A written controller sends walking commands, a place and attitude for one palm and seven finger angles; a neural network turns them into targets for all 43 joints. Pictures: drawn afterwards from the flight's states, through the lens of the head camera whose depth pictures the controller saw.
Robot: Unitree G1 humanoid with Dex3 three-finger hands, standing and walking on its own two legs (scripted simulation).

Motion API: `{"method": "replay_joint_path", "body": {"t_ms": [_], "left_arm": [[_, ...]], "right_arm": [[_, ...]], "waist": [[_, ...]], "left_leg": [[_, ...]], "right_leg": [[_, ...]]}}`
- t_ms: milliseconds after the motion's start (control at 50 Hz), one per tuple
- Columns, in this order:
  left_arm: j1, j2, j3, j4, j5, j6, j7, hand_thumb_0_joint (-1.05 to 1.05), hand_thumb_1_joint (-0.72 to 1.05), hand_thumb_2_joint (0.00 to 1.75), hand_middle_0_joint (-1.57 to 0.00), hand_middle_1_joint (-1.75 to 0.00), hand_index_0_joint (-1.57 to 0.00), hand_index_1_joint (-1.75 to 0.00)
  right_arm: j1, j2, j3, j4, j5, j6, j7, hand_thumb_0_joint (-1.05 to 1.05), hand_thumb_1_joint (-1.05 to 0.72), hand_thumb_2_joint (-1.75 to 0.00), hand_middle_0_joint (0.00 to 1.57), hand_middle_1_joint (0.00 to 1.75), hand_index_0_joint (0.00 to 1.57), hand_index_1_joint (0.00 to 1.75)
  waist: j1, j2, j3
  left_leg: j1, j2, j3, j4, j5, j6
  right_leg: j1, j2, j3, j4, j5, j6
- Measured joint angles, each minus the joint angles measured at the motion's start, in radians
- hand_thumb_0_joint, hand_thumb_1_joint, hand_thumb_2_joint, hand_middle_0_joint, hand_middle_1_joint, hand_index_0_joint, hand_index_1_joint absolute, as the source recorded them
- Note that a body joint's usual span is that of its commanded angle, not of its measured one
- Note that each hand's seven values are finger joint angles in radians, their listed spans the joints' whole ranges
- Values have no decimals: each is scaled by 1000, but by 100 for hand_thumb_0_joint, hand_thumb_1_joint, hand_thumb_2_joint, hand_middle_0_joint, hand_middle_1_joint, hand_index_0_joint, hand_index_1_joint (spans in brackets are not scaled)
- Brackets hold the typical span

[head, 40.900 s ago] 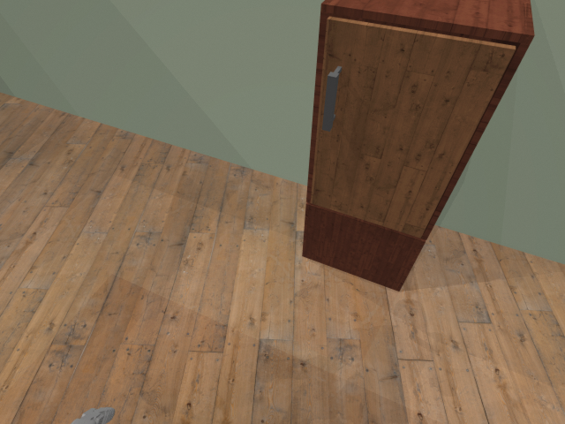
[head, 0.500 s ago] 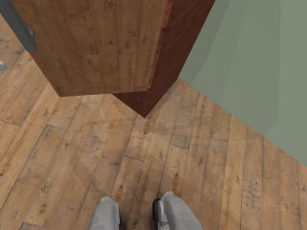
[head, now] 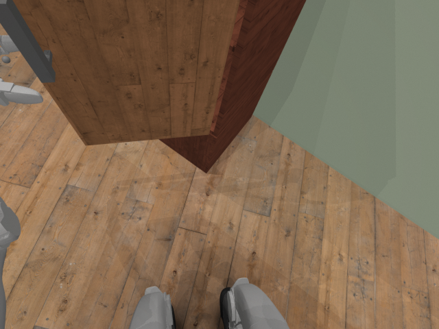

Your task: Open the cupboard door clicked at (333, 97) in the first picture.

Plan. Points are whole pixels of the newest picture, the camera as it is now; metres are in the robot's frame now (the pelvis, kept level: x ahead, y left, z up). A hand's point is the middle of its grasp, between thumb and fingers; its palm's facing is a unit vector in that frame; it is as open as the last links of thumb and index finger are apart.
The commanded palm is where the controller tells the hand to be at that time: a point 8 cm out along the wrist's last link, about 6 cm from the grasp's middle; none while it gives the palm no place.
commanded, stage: slide the fingers in behind the handle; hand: left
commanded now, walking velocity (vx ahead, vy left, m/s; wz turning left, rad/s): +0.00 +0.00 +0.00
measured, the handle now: (28, 34) +0.58 +0.25 +0.09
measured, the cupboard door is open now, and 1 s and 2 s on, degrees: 45 45 46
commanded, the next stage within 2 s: close the thumb around the handle in 0.94 s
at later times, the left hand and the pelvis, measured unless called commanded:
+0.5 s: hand (39, 58) +0.53 +0.23 +0.10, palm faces +0.05 -1.00 -0.01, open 14.0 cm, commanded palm +0.51 +0.26 +0.09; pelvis +0.01 -0.01 +0.00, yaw +1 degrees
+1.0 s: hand (44, 58) +0.54 +0.22 +0.09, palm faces +0.06 -1.00 -0.02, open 13.9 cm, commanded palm +0.51 +0.26 +0.09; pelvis +0.00 -0.02 +0.00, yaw +1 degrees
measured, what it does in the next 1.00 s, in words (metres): stands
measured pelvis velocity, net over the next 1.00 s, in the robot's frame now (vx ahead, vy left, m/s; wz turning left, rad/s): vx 0.00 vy -0.02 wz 0.01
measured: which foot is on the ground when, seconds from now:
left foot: down 0.00-1.00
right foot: down 0.00-1.00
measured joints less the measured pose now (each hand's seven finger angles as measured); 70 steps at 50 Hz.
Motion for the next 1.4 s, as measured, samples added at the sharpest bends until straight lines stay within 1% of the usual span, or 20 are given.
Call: {"method": "replay_joint_path", "body": {"t_ms": [60,140,340,420,540,600,660,820,900,960,1100,1160,1220,1300,1400], "left_arm": [[14,-24,2,-15,-7,-10,9,-1,-50,30,-30,-120,-30,-120],[31,-40,4,-18,-6,-8,19,-1,-50,30,-30,-120,-30,-120],[35,-95,-34,-37,-11,-28,61,-1,-50,30,-30,-120,-30,-120],[33,-115,-47,-38,-7,-22,78,-1,-50,30,-30,-120,-30,-120],[41,-150,-59,-41,-8,-34,110,-1,-50,30,-30,-120,-30,-120],[28,-142,-51,-20,5,-35,130,-1,-50,30,-30,-120,-30,-120],[19,-130,-54,-5,12,-39,138,-1,-50,30,-30,-120,-30,-120],[6,-107,-45,10,5,-45,113,-1,-50,30,-30,-120,-30,-120],[-7,-95,-43,20,7,-38,103,-1,-50,30,-30,-120,-30,-120],[1,-94,-31,7,12,-39,98,-1,-50,30,-30,-120,-31,-121],[28,-110,-32,-20,-1,-41,98,-1,-49,31,-30,-120,-31,-121],[36,-115,-29,-22,0,-38,100,-1,-45,33,-30,-121,-31,-121],[49,-123,-36,-30,-3,-40,104,-1,-36,36,-31,-122,-32,-122],[54,-135,-42,-29,-6,-48,106,-1,-20,43,-32,-124,-33,-123],[50,-144,-51,-24,-7,-51,116,-1,5,54,-34,-126,-34,-126]], "right_arm": [[1,1,-5,2,-3,2,5,0,-91,-90,21,30,20,30],[-2,1,-7,-3,-1,7,9,0,-91,-90,21,30,20,30],[-12,1,-20,9,-3,2,11,0,-91,-90,21,30,20,30],[-17,1,-22,10,-4,1,13,0,-91,-90,21,30,20,30],[-17,4,-26,11,-4,-2,17,0,-91,-90,21,30,20,30],[-19,4,-22,9,-3,-6,16,0,-91,-90,21,30,20,30],[-19,3,-22,10,-3,-11,15,0,-91,-90,21,30,20,30],[-15,-3,-22,21,-1,-16,7,0,-91,-90,21,30,20,30],[-14,-7,-21,23,1,-18,3,0,-91,-90,21,30,20,30],[-10,-10,-24,21,-2,-19,3,0,-91,-90,20,30,20,30],[-5,-9,-28,21,-1,-14,7,0,-91,-90,20,30,20,30],[-6,-6,-27,18,0,-11,8,0,-91,-90,20,30,20,30],[-7,-3,-28,15,0,-12,9,0,-91,-90,20,30,20,30],[-11,0,-27,16,0,-12,11,0,-91,-90,20,30,20,30],[-19,3,-27,19,-2,-14,13,0,-91,-90,21,30,20,30]], "waist": [[4,1,-7],[4,0,-9],[17,2,-10],[18,4,-11],[20,8,-14],[16,8,-12],[13,10,-8],[12,9,-2],[7,7,2],[6,6,-2],[11,6,-6],[11,5,-8],[15,7,-11],[20,8,-13],[23,9,-15]], "left_leg": [[7,0,3,-4,-1,0],[21,1,6,-9,-5,0],[35,-4,0,-15,-4,-5],[40,-4,-1,-20,-2,-7],[54,-3,2,-28,0,-11],[53,-3,2,-27,1,-14],[47,-3,1,-24,3,-16],[36,1,-1,-22,6,-21],[28,1,-4,-21,7,-23],[24,3,-3,-21,8,-23],[40,4,1,-30,6,-22],[49,3,2,-34,6,-20],[57,2,4,-37,5,-19],[63,-1,5,-37,5,-17],[61,-5,5,-33,3,-14]], "right_leg": [[5,0,3,-3,-1,0],[17,2,6,-6,-3,1],[31,-3,0,-6,-10,-3],[35,-3,-1,-6,-12,-5],[42,-2,3,-4,-13,-10],[38,-3,3,4,-16,-12],[30,-2,2,11,-17,-15],[16,2,1,17,-16,-21],[10,3,-2,18,-15,-22],[5,4,-1,17,-14,-23],[21,6,3,5,-12,-21],[30,5,5,0,-11,-19],[38,4,7,-4,-11,-17],[44,1,8,-5,-12,-15],[44,-3,8,0,-14,-12]]}}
